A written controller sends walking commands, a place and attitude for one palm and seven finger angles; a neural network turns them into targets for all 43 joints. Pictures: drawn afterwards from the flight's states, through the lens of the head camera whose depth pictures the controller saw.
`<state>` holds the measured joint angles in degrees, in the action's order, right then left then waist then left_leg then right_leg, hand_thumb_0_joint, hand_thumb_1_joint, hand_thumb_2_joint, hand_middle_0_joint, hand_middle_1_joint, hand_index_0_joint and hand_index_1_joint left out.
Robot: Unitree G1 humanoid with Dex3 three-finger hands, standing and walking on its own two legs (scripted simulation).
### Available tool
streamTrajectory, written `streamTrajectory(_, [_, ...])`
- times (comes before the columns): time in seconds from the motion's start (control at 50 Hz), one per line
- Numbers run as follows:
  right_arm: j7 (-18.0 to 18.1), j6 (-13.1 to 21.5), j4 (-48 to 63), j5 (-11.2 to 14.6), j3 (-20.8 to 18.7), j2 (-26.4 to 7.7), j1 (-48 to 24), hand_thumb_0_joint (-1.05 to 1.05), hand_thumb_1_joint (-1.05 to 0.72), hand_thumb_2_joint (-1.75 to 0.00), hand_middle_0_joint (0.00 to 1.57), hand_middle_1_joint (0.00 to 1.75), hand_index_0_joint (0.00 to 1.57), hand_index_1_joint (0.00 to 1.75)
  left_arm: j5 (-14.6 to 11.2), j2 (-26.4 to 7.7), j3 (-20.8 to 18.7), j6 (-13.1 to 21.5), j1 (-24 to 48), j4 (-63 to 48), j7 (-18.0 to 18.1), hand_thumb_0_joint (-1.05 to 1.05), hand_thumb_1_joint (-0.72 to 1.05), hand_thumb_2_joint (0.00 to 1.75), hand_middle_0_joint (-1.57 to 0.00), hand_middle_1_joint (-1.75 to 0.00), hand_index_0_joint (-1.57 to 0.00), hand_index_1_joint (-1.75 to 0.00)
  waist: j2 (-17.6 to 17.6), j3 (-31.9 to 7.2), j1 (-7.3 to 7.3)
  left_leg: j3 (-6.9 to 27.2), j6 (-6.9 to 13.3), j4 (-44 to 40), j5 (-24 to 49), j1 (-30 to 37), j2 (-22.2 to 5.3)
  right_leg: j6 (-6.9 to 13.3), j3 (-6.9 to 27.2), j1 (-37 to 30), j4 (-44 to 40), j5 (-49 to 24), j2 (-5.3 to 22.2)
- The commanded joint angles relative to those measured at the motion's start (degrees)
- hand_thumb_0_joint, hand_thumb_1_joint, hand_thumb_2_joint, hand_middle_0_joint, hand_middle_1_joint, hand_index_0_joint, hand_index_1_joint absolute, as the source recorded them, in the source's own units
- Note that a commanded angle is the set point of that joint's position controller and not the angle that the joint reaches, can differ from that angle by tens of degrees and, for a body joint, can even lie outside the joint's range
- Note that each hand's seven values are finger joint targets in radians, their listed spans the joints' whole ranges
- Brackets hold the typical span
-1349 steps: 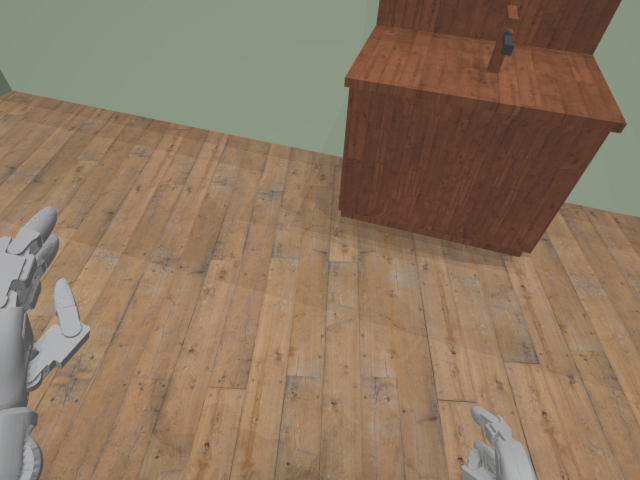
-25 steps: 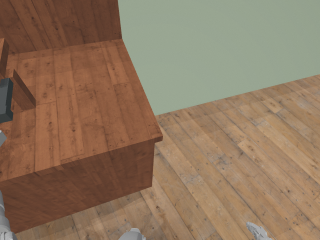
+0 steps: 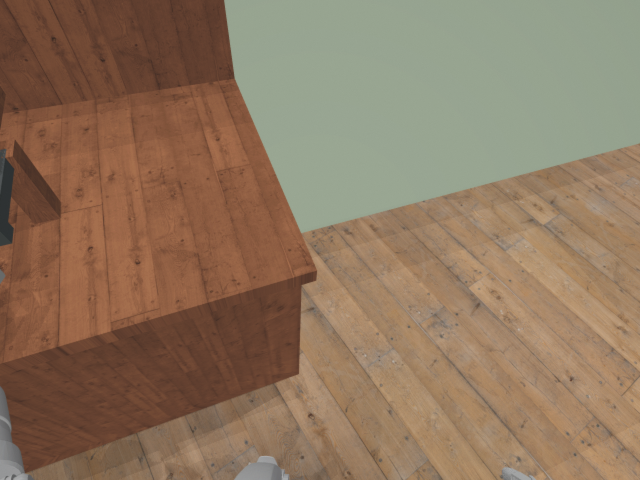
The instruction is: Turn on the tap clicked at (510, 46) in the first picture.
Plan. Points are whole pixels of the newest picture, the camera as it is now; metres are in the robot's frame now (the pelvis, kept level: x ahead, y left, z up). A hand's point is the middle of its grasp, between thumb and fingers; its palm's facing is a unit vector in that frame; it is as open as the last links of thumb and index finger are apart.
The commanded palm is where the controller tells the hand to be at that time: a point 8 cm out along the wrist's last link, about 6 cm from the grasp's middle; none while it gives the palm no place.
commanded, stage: push the lever round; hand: left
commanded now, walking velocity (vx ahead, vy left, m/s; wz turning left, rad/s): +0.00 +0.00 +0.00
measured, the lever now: out of the picture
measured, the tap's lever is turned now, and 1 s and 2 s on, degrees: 0 13 35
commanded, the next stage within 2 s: none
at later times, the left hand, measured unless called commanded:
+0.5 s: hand (29, 266) +0.33 +0.36 +0.07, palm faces +0.65 -0.76 -0.07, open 7.7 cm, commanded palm +0.29 +0.37 +0.08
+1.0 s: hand (63, 254) +0.35 +0.33 +0.07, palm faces +0.74 -0.67 -0.06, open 7.7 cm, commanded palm +0.31 +0.34 +0.08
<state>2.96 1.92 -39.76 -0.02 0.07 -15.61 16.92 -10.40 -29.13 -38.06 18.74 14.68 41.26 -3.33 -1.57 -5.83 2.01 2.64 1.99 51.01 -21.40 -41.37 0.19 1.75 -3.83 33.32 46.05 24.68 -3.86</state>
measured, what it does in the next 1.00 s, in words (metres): stands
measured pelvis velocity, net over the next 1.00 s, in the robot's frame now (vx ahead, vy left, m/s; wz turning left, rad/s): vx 0.00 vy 0.00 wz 0.02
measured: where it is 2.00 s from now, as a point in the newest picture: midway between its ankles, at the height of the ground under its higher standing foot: outside the picture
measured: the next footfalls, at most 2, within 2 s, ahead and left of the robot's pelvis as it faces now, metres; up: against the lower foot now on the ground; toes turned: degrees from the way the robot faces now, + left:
none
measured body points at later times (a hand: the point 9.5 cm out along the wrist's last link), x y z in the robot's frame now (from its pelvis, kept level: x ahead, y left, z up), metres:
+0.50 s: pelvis +0.00 +0.01 +0.00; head +0.04 +0.03 +0.45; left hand +0.30 +0.39 +0.08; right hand +0.11 -0.25 -0.10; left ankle +0.03 +0.09 -0.70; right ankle -0.02 -0.11 -0.70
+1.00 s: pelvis +0.00 +0.00 +0.00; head +0.04 +0.01 +0.45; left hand +0.31 +0.36 +0.08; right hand +0.12 -0.26 -0.11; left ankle +0.03 +0.09 -0.70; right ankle -0.02 -0.11 -0.70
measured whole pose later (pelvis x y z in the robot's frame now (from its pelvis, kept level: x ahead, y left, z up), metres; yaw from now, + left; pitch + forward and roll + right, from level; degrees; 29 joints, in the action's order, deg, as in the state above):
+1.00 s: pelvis +0.00 +0.00 +0.00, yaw +1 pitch +10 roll -3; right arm 2.5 1.3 -41.1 -1.6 0.2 -13.8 14.0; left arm -4.1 -16.3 -27.8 14.6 18.8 35.0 21.0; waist -1.9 -5.7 1.4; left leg 3.1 1.8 49.6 -20.6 -39.2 1.1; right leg 1.9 -4.3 31.4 45.6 24.8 -3.0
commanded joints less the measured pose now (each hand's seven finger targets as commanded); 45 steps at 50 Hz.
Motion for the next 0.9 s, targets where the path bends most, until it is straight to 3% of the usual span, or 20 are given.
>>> streamTrajectory(0.0, [1.4, 2.1, 5.8, 0.8, -3.1, -9.7, 0.9, 0.0, -0.9, -0.9, 0.2, 0.3, 0.2, 0.3, -1.4, -18.9, -2.2, 1.9, 12.6, -10.3, -0.7, 0.0, 0.9, 0.9, -0.15, -0.15, -0.15, -0.15, -5.2, -13.9, -0.57, 2.5, 0.6, -7.5, 12.7, 14.5, 0.0, -0.5, 2.9, -1.8, -6.6, -13.3, 0.5])
streamTrajectory(0.1, [1.5, 2.2, 6.3, 0.5, -2.8, -9.4, 0.5, 0.0, -0.9, -0.9, 0.2, 0.3, 0.2, 0.3, 0.2, -18.9, -0.7, 2.3, 15.9, -15.0, 1.7, 0.0, 0.9, 0.9, -0.15, -0.15, -0.15, -0.15, -8.1, -14.0, -0.29, 3.9, 0.0, -8.7, 12.3, 17.3, -0.6, -0.2, 2.3, 0.1, -6.4, -10.8, 0.3])
streamTrajectory(0.14, [1.4, 2.5, 6.1, 0.2, -2.8, -9.2, 0.1, 0.0, -0.9, -0.9, 0.2, 0.3, 0.2, 0.3, 0.6, -17.1, 0.9, 3.2, 18.1, -15.7, 3.2, 0.0, 0.9, 0.9, -0.15, -0.15, -0.15, -0.15, -7.4, -13.1, 0.44, 4.6, -0.1, -9.2, 9.4, 17.5, -0.7, -0.2, 2.2, 1.6, -6.5, -8.8, 0.2])
streamTrajectory(0.18, [1.4, 2.7, 6.0, 0.0, -2.8, -9.2, -0.2, 0.0, -0.9, -0.9, 0.2, 0.3, 0.2, 0.3, 0.4, -16.5, 0.5, 3.8, 17.2, -15.6, 4.3, 0.0, 0.9, 0.9, -0.15, -0.15, -0.15, -0.15, -6.8, -13.7, 0.08, 4.8, -0.2, -9.3, 8.2, 17.3, -0.6, -0.1, 2.2, 1.3, -6.4, -8.2, 0.2])
streamTrajectory(0.2, [1.4, 2.6, 6.0, 0.0, -2.7, -9.2, -0.4, 0.0, -0.9, -0.9, 0.2, 0.3, 0.2, 0.3, 0.7, -16.1, 0.5, 3.9, 16.5, -16.0, 5.0, 0.0, 0.9, 0.9, -0.15, -0.15, -0.15, -0.15, -7.6, -14.0, -0.34, 4.9, -0.3, -9.5, 7.7, 17.4, -0.7, 0.0, 2.2, 1.2, -6.2, -7.8, 0.3])
streamTrajectory(0.26, [1.4, 3.0, 6.0, 0.0, -2.6, -8.9, -1.1, 0.0, -0.9, -0.9, 0.2, 0.3, 0.2, 0.3, 0.9, -12.8, 3.7, 3.5, 19.1, -17.4, 6.6, 0.0, 0.9, 0.9, -0.15, -0.15, -0.15, -0.15, -8.3, -14.4, 0.4, 5.3, -0.5, -9.8, 6.8, 18.6, -0.7, 0.0, 2.2, 1.7, -6.2, -7.8, 0.5])
streamTrajectory(0.32, [1.5, 3.0, 5.9, -0.2, -2.6, -8.8, -1.1, 0.0, -0.9, -0.9, 0.2, 0.3, 0.2, 0.3, 1.8, -11.2, 5.0, 2.6, 19.6, -18.3, 8.5, 0.0, 0.9, 0.9, -0.15, -0.15, -0.15, -0.15, -7.1, -15.2, 0.69, 5.9, -0.7, -10.1, 7.5, 19.6, -0.9, -0.1, 1.9, 1.6, -6.1, -8.2, 0.6])
streamTrajectory(0.4, [1.4, 2.8, 5.7, -0.4, -2.5, -8.7, -1.5, 0.0, -0.9, -0.9, 0.2, 0.3, 0.2, 0.3, 2.8, -11.0, 4.7, 1.6, 18.3, -19.8, 11.2, 0.0, 0.9, 0.9, -0.15, -0.15, -0.15, -0.15, -7.7, -14.9, -0.03, 5.9, -1.1, -10.2, 10.0, 20.1, -1.1, 0.1, 1.8, 0.8, -6.1, -9.4, 0.7])
streamTrajectory(0.52, [0.8, 2.9, 5.7, -0.8, -2.6, -7.9, -2.1, 0.0, -0.9, -0.9, 0.2, 0.3, 0.2, 0.3, 3.8, -5.8, 8.1, 1.6, 18.1, -22.6, 15.2, 0.0, 0.9, 0.9, -0.15, -0.15, -0.15, -0.15, -7.6, -15.6, -0.06, 6.0, -1.7, -9.9, 13.4, 21.8, -1.2, 0.2, 1.6, 0.4, -5.8, -10.8, 0.6])
streamTrajectory(0.58, [0.5, 2.7, 5.7, -0.9, -2.8, -8.0, -2.2, 0.0, -0.9, -0.9, 0.2, 0.3, 0.2, 0.3, 3.8, -5.9, 7.0, 1.3, 16.1, -22.2, 16.8, 0.0, 0.9, 0.9, -0.15, -0.15, -0.15, -0.15, -5.1, -16.1, -0.37, 4.8, -1.3, -9.1, 14.8, 20.3, -0.8, 0.1, 1.7, -1.3, -6.0, -12.6, 0.6])
streamTrajectory(0.6, [0.6, 2.5, 5.3, -0.8, -2.8, -8.0, -2.3, 0.0, -0.9, -0.9, 0.2, 0.3, 0.2, 0.3, 4.3, -7.5, 5.6, 1.3, 16.5, -22.2, 17.5, 0.0, 0.9, 0.9, -0.15, -0.15, -0.15, -0.15, -5.0, -15.4, -0.65, 4.9, -1.4, -9.2, 14.2, 19.5, -0.9, 0.2, 1.8, -1.8, -6.0, -12.2, 0.7])
streamTrajectory(0.62, [0.5, 2.4, 5.6, -0.9, -2.6, -7.6, -2.6, 0.0, -0.9, -0.9, 0.2, 0.3, 0.2, 0.3, 4.4, -4.9, 7.7, 1.2, 17.2, -22.6, 17.8, 0.0, 0.9, 0.9, -0.15, -0.15, -0.15, -0.15, -5.9, -15.7, -0.35, 4.4, -1.2, -9.1, 14.4, 19.6, -0.5, 0.1, 1.9, -1.8, -6.0, -12.7, 0.8])
streamTrajectory(0.64, [0.5, 2.3, 5.4, -0.9, -2.8, -7.6, -2.5, 0.0, -0.9, -0.9, 0.2, 0.3, 0.2, 0.3, 4.6, -6.2, 6.3, 0.9, 16.9, -21.4, 18.4, 0.0, 0.9, 0.9, -0.15, -0.15, -0.15, -0.15, -4.8, -14.7, -0.48, 4.5, -1.3, -9.2, 14.3, 18.9, -0.7, 0.2, 1.8, -1.8, -6.0, -12.7, 0.7])
streamTrajectory(0.66, [0.4, 2.2, 5.6, -1.0, -2.7, -7.5, -2.8, 0.0, -0.9, -0.9, 0.2, 0.3, 0.2, 0.3, 4.6, -5.1, 7.3, 0.8, 17.5, -22.5, 18.6, 0.0, 0.9, 0.9, -0.15, -0.15, -0.15, -0.15, -6.1, -15.3, -0.56, 4.2, -1.3, -9.1, 14.1, 18.8, -0.4, 0.1, 2.0, -2.0, -6.0, -12.8, 0.9])
streamTrajectory(0.7, [0.4, 1.9, 5.4, -1.0, -2.7, -7.6, -2.9, 0.0, -0.9, -0.9, 0.2, 0.3, 0.2, 0.3, 5.2, -5.9, 6.2, 0.4, 16.7, -22.1, 19.7, 0.0, 0.9, 0.9, -0.15, -0.15, -0.15, -0.15, -5.7, -14.8, -0.75, 3.9, -1.0, -9.0, 14.3, 18.4, -0.4, 0.2, 2.2, -2.5, -6.3, -13.1, 0.9])
streamTrajectory(0.82, [0.6, 1.6, 5.0, -1.1, -2.6, -7.2, -3.0, 0.0, -0.9, -0.9, 0.2, 0.3, 0.2, 0.3, 6.2, -3.0, 9.0, -0.3, 21.4, -20.5, 22.0, 0.0, 0.9, 0.9, -0.15, -0.15, -0.15, -0.15, -4.1, -13.8, 0.67, 3.9, -0.7, -9.0, 11.4, 17.7, -0.3, 0.0, 2.3, -1.6, -6.8, -12.2, 1.1])
streamTrajectory(0.88, [0.6, 1.7, 4.9, -1.3, -2.6, -7.0, -3.1, 0.0, -0.9, -0.9, 0.2, 0.3, 0.2, 0.3, 7.0, -1.6, 10.9, -0.1, 23.8, -20.9, 23.1, 0.0, 0.9, 0.9, -0.15, -0.15, -0.15, -0.15, -5.3, -15.2, 0.94, 3.9, -0.8, -8.6, 12.0, 18.5, -0.1, 0.1, 2.4, -1.4, -6.5, -12.7, 1.2])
